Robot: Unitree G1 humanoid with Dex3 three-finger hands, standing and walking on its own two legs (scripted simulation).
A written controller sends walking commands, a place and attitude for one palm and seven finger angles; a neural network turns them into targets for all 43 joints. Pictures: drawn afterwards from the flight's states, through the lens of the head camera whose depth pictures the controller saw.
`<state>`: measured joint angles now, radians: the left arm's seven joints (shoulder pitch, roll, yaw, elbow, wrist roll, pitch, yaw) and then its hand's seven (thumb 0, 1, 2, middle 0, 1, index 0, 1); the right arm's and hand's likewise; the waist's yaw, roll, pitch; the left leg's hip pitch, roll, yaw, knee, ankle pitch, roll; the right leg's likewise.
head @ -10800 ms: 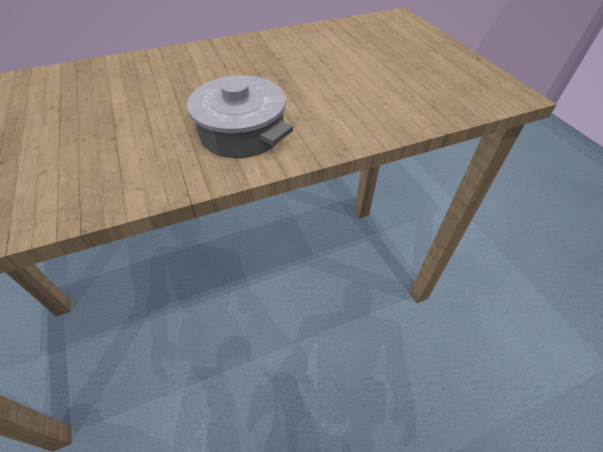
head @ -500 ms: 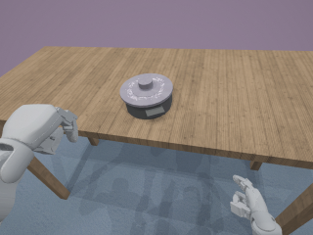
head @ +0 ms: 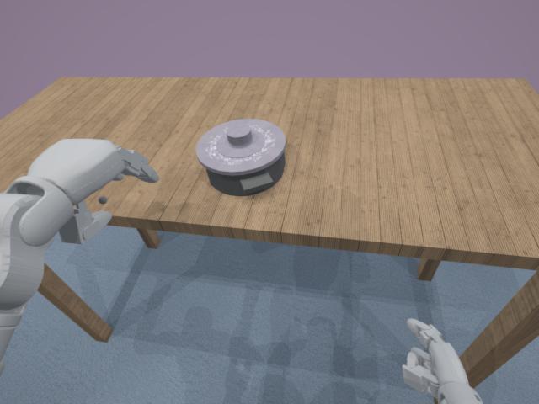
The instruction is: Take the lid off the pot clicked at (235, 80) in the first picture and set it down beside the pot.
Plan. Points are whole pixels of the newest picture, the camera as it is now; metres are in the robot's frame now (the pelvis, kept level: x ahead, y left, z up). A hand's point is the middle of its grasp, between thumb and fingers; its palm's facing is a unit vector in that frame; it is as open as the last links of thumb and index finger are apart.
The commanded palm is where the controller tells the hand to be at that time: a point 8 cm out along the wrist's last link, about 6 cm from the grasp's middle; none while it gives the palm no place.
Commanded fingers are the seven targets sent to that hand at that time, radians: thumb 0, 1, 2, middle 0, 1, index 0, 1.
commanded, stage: reach forward and open the fingers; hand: left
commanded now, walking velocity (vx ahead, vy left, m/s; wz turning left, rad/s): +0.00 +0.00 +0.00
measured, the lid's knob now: (239, 134) +0.52 +0.13 +0.15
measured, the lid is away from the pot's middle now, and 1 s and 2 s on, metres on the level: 0.00 0.00 0.00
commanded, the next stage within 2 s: move the open hand above the knob in 0.08 s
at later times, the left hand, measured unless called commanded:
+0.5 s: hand (139, 167) +0.35 +0.22 +0.21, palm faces -0.11 -0.03 -0.99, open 10.1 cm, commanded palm +0.32 +0.22 +0.28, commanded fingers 0.00 -0.39 1.63 -0.85 -0.08 -0.85 -0.08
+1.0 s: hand (184, 143) +0.40 +0.18 +0.21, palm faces -0.13 -0.05 -0.99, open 10.1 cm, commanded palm +0.38 +0.18 +0.28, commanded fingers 0.00 -0.39 1.63 -0.85 -0.08 -0.85 -0.08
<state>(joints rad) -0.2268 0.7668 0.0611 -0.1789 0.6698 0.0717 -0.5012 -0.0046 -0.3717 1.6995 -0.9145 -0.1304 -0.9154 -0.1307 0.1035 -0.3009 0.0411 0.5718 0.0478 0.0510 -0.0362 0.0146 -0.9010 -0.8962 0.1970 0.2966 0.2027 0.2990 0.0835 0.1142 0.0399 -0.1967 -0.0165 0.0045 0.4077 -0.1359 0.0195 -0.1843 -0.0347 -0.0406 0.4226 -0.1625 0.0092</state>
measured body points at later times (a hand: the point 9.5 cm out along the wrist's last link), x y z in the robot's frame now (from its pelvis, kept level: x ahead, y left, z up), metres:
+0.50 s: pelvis +0.01 +0.00 +0.00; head +0.01 -0.05 +0.45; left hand +0.35 +0.22 +0.26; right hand +0.24 -0.21 -0.09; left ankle +0.06 +0.11 -0.74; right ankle +0.05 -0.13 -0.74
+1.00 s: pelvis +0.03 +0.00 +0.00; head +0.04 -0.05 +0.45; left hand +0.41 +0.18 +0.26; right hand +0.25 -0.21 -0.09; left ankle +0.06 +0.11 -0.74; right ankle +0.05 -0.13 -0.74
